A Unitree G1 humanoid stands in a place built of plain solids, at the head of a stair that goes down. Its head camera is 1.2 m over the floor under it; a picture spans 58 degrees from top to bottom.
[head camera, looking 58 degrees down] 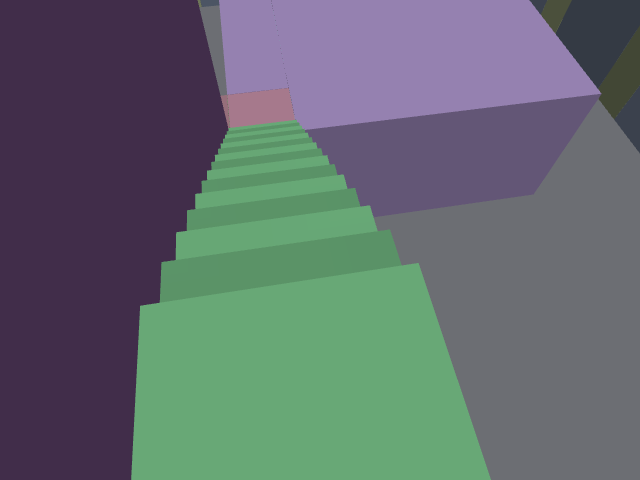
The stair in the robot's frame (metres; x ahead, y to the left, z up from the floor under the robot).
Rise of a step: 0.19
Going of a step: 0.26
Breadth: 0.96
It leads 10 degrees to the left of straight ahead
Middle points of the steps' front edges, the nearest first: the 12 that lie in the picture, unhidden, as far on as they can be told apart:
0.58 0.16 0.00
0.83 0.20 -0.19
1.09 0.25 -0.37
1.34 0.29 -0.56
1.59 0.33 -0.75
1.84 0.38 -0.94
2.09 0.42 -1.13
2.34 0.46 -1.31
2.60 0.51 -1.50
2.85 0.55 -1.69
3.10 0.59 -1.88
3.35 0.64 -2.07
